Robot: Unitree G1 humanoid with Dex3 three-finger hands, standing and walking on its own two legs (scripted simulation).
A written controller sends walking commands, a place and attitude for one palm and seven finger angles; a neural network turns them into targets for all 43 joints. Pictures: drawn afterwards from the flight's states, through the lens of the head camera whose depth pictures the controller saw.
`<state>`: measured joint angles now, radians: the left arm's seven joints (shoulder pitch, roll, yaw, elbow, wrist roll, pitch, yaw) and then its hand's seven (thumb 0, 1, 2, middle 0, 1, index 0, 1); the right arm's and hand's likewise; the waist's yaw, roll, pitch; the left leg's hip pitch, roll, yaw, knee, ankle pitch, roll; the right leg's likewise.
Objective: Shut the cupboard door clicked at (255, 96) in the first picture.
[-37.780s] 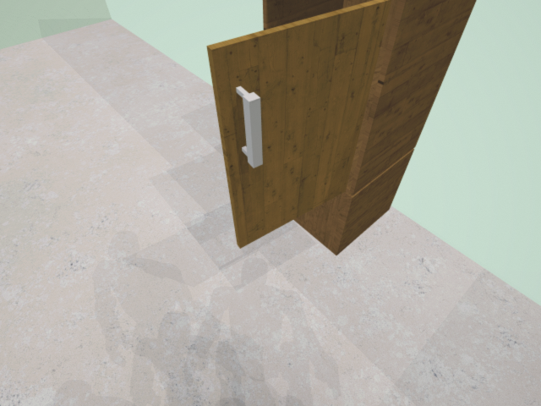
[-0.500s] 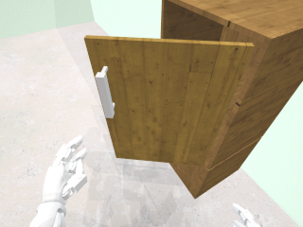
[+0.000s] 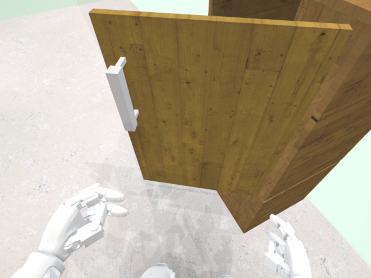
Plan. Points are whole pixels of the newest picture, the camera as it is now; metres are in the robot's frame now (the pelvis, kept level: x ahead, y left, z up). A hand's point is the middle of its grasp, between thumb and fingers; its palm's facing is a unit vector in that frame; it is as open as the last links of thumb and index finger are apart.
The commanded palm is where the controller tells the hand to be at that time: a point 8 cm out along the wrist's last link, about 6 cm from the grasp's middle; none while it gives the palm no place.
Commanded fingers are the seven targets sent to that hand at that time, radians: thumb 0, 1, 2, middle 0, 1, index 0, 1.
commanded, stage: raise the hand and make a fist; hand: left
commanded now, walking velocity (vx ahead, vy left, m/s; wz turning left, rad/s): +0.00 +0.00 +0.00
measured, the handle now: (126, 96) +0.45 +0.16 +0.15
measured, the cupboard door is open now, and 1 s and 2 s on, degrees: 54 54 54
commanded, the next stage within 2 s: bring the fist close to the handle in 1.18 s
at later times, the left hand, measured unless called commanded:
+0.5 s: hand (56, 206) +0.21 +0.22 +0.14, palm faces -0.02 -1.00 -0.08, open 3.1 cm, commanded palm +0.18 +0.27 +0.13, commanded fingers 0.00 0.90 0.90 -1.30 -1.50 -1.30 -1.50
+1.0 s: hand (68, 200) +0.22 +0.20 +0.14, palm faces -0.10 -0.99 -0.04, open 3.1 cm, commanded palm +0.20 +0.26 +0.16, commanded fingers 0.00 0.90 0.90 -1.30 -1.50 -1.30 -1.50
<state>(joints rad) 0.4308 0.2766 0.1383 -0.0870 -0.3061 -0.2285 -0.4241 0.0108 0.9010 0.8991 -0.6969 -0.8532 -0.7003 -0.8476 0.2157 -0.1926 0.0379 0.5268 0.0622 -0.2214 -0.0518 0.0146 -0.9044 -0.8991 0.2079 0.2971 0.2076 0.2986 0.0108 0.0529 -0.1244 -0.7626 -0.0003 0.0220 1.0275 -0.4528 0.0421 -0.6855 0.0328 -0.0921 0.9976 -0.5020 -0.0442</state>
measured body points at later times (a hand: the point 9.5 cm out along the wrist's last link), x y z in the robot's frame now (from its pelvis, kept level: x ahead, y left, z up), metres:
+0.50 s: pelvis +0.00 +0.03 +0.03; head +0.00 +0.03 +0.48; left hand +0.20 +0.27 +0.14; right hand +0.19 -0.20 -0.02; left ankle +0.03 +0.09 -0.67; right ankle +0.00 -0.09 -0.67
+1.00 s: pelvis +0.00 +0.02 +0.05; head -0.01 +0.01 +0.50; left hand +0.22 +0.26 +0.14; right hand +0.17 -0.21 -0.01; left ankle +0.03 +0.09 -0.67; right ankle +0.00 -0.09 -0.67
